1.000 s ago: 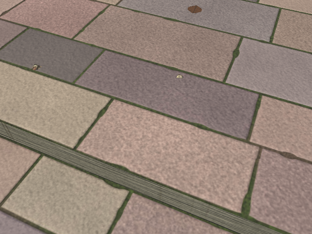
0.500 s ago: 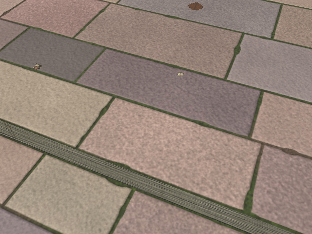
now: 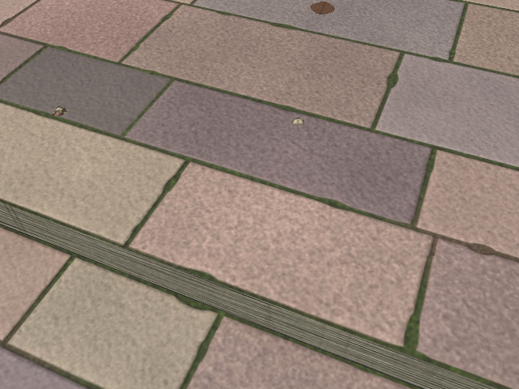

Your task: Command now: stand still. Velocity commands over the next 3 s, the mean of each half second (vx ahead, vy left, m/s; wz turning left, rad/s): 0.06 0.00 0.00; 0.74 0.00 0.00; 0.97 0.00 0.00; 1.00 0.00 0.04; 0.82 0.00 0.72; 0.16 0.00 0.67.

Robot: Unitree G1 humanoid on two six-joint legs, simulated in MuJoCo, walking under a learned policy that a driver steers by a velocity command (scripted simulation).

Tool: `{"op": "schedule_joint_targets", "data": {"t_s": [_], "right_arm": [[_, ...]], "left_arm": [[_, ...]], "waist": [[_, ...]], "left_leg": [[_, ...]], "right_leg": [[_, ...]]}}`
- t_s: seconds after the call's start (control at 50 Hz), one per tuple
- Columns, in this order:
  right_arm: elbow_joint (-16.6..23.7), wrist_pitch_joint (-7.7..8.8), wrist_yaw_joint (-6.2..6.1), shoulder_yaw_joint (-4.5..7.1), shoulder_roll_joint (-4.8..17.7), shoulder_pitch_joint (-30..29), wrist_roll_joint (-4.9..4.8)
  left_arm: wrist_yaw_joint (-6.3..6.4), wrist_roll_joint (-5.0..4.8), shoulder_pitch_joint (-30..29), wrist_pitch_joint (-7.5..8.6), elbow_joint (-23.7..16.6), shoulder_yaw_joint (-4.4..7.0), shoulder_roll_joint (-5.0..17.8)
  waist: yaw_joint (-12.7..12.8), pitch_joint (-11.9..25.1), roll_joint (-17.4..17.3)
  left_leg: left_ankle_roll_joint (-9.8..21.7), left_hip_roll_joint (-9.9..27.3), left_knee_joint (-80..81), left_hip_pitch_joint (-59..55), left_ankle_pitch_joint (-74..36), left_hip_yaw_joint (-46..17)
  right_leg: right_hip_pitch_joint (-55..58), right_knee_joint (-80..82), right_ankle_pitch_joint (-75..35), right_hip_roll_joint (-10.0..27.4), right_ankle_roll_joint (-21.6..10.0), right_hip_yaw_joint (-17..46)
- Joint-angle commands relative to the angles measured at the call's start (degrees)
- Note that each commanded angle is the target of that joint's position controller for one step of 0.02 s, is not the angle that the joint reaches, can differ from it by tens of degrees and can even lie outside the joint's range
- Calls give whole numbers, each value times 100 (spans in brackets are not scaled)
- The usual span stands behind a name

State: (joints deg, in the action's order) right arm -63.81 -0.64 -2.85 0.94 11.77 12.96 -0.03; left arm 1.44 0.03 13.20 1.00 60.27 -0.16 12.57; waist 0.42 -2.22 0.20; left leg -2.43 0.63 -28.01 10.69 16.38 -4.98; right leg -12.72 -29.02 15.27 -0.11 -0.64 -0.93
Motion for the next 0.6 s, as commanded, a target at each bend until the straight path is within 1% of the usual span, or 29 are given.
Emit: {"op": "schedule_joint_targets", "data": {"t_s": [0.02,0.38,0.4,0.42,0.44,0.46,0.48,0.5,0.52,0.54,0.56,0.58,0.6], "right_arm": [[91,32,-18,75,566,261,0],[66,51,-26,41,477,504,-6],[-55,22,29,-56,205,730,161],[12,-7,76,-12,315,687,184],[198,-17,141,40,495,387,232],[436,20,212,8,340,32,259],[642,293,136,36,375,-147,-211],[659,449,143,84,547,-233,-257],[699,557,163,89,455,-198,-228],[737,634,179,69,325,-55,-208],[727,694,192,71,299,138,-211],[613,743,188,100,289,421,-205],[406,771,180,149,285,822,-167]], "left_arm": [[17,-3,226,36,-124,98,583],[40,-12,428,21,-21,94,477],[30,138,620,-69,53,82,371],[2,124,690,-151,31,175,607],[-39,130,876,-205,32,259,842],[-57,122,1116,-225,92,334,980],[62,-232,925,14,-51,441,1328],[104,-233,962,153,-52,456,1280],[98,-155,825,272,-135,434,1145],[71,-167,484,349,-302,412,1041],[51,-256,138,379,-457,402,988],[42,-324,-94,389,-550,418,1040],[34,-349,-171,364,-583,449,1122]], "waist": [[1,-1,-11],[1,-59,-20],[12,302,47],[68,113,232],[208,-286,450],[336,-564,887],[225,-690,1205],[227,-610,1014],[114,-569,898],[-88,-480,833],[-275,-379,824],[-439,-260,850],[-619,-199,739]], "left_leg": [[153,-35,400,218,-920,136],[150,-44,412,286,-881,175],[292,81,415,169,152,-14],[434,-167,120,488,1732,144],[511,-233,-212,1208,2485,178],[492,-281,-790,1688,2063,508],[411,-92,-1523,1741,776,714],[431,160,-2041,1804,731,491],[503,329,-2458,1954,937,359],[595,483,-2326,1895,1032,269],[670,490,-1633,1376,970,348],[696,288,-799,543,702,660],[635,-32,-96,-259,170,1095]], "right_leg": [[67,581,-606,185,-87,172],[64,566,-618,164,-83,156],[210,755,735,435,-236,511],[80,873,2516,396,-416,714],[22,1200,3690,644,-634,1208],[105,1649,4238,1168,-910,1967],[-148,2120,3634,1836,-1144,2654],[-212,2370,3187,2115,-1259,2970],[-239,2383,2813,2206,-1225,2993],[-312,2360,2519,2133,-1077,2744],[-549,2356,2124,1856,-837,2165],[-878,2218,1796,1432,-668,1498],[-1206,1755,1783,1089,-616,999]]}}
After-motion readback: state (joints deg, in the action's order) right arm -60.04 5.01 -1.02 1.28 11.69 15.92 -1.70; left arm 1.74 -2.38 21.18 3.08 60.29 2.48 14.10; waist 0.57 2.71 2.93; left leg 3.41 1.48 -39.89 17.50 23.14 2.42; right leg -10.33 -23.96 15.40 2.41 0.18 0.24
